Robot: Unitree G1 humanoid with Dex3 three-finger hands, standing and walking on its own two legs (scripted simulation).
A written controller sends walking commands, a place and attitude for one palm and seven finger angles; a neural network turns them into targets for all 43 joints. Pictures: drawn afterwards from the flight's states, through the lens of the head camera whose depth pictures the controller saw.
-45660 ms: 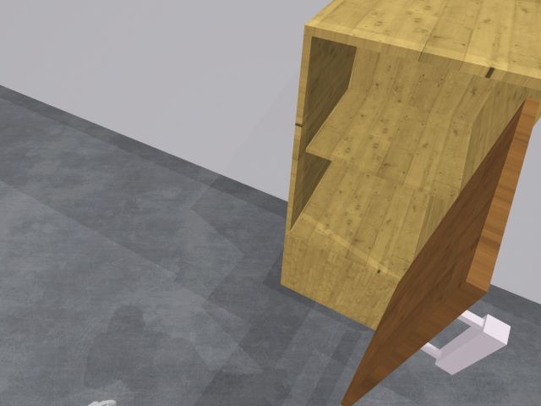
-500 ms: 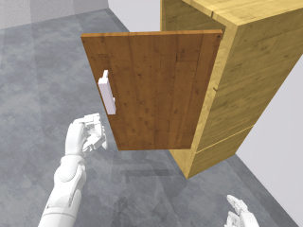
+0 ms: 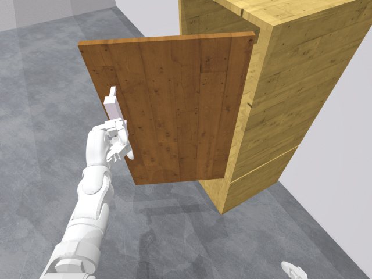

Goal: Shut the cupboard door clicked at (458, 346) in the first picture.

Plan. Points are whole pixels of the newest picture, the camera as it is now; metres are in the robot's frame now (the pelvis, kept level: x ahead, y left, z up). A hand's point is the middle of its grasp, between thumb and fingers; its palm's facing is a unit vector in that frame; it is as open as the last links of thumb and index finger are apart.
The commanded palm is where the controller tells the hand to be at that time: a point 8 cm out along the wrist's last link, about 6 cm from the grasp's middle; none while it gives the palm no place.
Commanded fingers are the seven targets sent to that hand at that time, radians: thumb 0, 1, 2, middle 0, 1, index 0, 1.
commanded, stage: bring the fist close to the handle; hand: left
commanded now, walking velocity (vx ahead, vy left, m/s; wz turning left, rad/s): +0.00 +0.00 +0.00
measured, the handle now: (118, 114) +0.48 +0.18 +0.08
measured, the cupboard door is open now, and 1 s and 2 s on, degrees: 65 55 42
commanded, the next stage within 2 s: push the door shut along its arc in 0.20 s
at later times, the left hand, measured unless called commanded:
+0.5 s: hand (128, 139) +0.40 +0.14 +0.08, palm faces +0.05 -1.00 -0.03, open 3.1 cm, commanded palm +0.38 +0.19 +0.08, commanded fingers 0.00 0.90 0.90 -1.30 -1.50 -1.30 -1.50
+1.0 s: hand (133, 119) +0.46 +0.13 +0.08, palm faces -0.09 -1.00 -0.01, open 3.1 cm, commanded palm +0.46 +0.18 +0.08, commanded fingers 0.00 0.90 0.90 -1.30 -1.50 -1.30 -1.50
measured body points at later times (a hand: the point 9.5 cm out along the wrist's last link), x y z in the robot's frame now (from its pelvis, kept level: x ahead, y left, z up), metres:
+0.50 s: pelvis -0.01 +0.01 +0.00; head +0.04 +0.00 +0.45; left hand +0.39 +0.19 +0.09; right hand +0.11 -0.24 -0.12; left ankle +0.02 +0.13 -0.70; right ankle -0.01 -0.10 -0.70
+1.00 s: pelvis -0.01 +0.02 -0.01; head +0.07 +0.02 +0.43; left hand +0.46 +0.19 +0.09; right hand +0.01 -0.25 -0.14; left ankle +0.02 +0.13 -0.70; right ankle -0.01 -0.10 -0.70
